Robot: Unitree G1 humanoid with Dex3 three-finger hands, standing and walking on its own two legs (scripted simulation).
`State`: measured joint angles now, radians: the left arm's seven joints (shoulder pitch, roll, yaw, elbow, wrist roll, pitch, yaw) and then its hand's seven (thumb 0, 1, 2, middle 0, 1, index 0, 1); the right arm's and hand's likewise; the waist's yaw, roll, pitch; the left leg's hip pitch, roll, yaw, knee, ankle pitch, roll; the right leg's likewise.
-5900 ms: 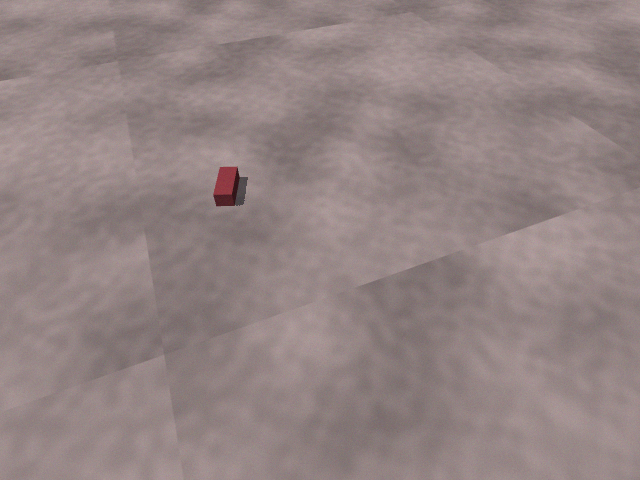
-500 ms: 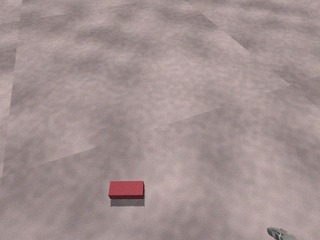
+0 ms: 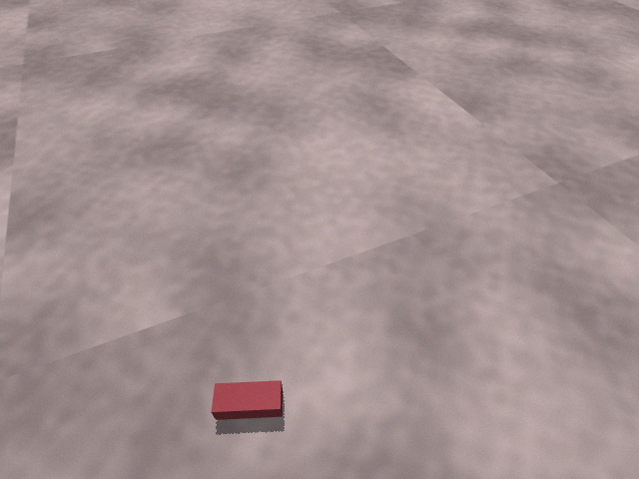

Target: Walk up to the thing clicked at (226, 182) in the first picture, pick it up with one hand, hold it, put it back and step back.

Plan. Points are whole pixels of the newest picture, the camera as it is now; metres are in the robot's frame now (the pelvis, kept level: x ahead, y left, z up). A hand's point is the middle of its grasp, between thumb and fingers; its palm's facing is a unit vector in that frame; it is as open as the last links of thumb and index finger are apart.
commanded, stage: walk up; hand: left
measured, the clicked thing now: (248, 400) +0.49 +0.21 -0.75
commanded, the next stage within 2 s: stand in 0.62 s
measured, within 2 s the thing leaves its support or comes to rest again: neither
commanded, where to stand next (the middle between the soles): +0.10 +0.01 m, yaw +0 degrees
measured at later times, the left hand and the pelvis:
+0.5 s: hand out of the picture +0.07 +0.25 -0.15, palm faces -0.02 -0.93 -0.36, open 7.4 cm; pelvis +0.00 -0.01 +0.00, yaw +0 degrees
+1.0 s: hand out of the picture +0.10 +0.23 -0.15, palm faces -0.03 -0.94 -0.33, open 7.4 cm; pelvis +0.01 -0.02 +0.00, yaw +0 degrees
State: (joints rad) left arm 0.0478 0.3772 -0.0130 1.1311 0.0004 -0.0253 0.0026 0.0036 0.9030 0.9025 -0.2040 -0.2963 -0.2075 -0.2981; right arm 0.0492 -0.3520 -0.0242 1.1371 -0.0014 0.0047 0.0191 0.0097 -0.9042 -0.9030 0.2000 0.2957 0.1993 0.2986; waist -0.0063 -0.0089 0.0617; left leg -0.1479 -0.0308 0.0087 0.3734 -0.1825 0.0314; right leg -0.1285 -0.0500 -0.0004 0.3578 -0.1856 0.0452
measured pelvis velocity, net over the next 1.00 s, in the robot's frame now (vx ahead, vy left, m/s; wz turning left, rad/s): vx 0.01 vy -0.02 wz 0.00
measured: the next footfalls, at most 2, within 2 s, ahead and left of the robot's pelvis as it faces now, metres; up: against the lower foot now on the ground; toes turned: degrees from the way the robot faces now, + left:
none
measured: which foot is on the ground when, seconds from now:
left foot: down 0.00-1.00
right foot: down 0.00-1.00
